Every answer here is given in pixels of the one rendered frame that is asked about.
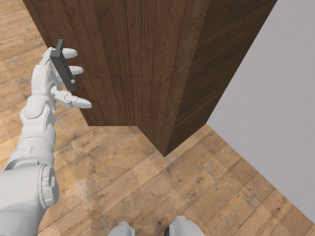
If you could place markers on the left robot upper arm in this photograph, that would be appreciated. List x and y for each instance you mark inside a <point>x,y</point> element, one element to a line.
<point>25,195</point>

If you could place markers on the cupboard door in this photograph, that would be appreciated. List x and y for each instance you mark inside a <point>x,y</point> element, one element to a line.
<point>130,51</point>

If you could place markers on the robot left forearm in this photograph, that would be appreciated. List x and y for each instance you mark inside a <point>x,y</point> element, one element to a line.
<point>37,140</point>

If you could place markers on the right robot shin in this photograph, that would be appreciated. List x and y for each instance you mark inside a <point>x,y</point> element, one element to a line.
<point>180,217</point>

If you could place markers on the robot left hand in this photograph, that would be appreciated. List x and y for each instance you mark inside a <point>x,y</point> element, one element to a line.
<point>44,80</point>

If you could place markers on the robot left thigh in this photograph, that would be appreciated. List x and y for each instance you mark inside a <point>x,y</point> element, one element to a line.
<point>122,230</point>

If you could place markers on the handle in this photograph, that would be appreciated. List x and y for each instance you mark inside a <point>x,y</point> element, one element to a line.
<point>62,67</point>

